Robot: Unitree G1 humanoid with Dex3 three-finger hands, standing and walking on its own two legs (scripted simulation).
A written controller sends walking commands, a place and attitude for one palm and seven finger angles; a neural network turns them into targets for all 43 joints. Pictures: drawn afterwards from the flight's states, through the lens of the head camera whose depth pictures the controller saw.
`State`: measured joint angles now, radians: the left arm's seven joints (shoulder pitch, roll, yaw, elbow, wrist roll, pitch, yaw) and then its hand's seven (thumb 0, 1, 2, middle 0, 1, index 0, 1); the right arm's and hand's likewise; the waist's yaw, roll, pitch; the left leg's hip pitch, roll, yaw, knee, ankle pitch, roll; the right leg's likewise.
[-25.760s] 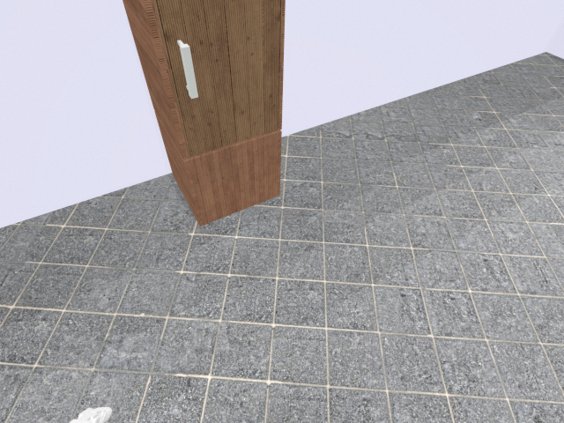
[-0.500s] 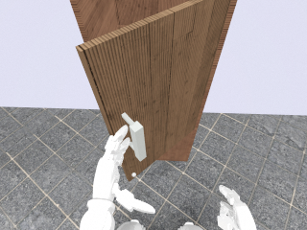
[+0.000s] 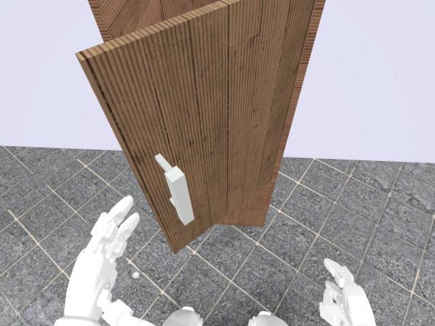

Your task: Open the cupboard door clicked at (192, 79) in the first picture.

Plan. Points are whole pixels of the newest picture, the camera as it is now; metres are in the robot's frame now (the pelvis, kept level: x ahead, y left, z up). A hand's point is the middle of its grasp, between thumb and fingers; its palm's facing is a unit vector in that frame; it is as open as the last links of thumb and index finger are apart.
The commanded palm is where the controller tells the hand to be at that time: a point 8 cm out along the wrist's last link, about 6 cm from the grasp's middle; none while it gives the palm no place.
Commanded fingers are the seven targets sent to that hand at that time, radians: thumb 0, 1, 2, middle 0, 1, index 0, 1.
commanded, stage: slide the hand sideways off the handle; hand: left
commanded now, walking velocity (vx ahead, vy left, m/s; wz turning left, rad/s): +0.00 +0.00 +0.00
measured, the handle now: (174, 191) +0.34 +0.10 +0.07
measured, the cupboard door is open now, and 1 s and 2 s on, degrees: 43 43 43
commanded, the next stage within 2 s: draw the hand back to the body in 0.02 s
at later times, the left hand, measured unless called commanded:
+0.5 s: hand (89, 261) +0.20 +0.19 +0.11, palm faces -0.01 -1.00 -0.06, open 16.3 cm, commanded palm +0.16 +0.25 +0.13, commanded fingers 0.00 -0.50 0.30 -0.15 -0.30 -0.15 -0.30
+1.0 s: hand (2, 226) +0.21 +0.27 +0.18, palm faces +0.30 -0.88 -0.38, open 13.0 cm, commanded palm +0.17 +0.31 +0.21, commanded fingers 0.00 0.38 0.68 -0.18 -0.30 -0.18 -0.30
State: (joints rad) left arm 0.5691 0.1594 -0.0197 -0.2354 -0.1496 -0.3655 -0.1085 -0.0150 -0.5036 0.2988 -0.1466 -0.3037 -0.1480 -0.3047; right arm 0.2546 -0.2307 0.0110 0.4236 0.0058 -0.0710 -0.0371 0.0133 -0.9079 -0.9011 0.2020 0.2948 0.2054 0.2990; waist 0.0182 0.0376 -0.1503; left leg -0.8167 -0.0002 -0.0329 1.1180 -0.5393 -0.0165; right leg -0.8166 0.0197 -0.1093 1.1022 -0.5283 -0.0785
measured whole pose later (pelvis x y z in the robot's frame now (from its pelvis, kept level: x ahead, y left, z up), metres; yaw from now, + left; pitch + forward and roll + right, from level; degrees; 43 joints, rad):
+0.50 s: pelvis +0.01 +0.03 +0.02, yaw -1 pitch +10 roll -2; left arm 0.58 0.22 0.08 -0.31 -0.25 -0.21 -0.17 -0.01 -0.50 0.30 -0.15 -0.30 -0.15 -0.30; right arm 0.29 -0.23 0.04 0.43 0.04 -0.11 -0.08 0.01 -0.91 -0.90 0.20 0.30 0.21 0.30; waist 0.02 0.05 -0.15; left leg -0.66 0.00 -0.02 1.00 -0.50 0.02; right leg -0.65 0.02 -0.09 0.94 -0.47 -0.04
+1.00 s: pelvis +0.02 +0.05 +0.07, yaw -1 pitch +1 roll -2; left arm 0.57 0.32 0.17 -0.45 -0.04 -0.02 0.13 -0.01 0.04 0.53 -0.17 -0.30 -0.17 -0.31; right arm 0.26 -0.21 0.08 0.54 0.01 -0.11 -0.10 0.01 -0.91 -0.90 0.20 0.30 0.21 0.30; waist 0.06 0.06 -0.05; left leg -0.30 -0.03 0.01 0.66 -0.38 0.05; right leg -0.29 0.00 -0.05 0.61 -0.33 0.00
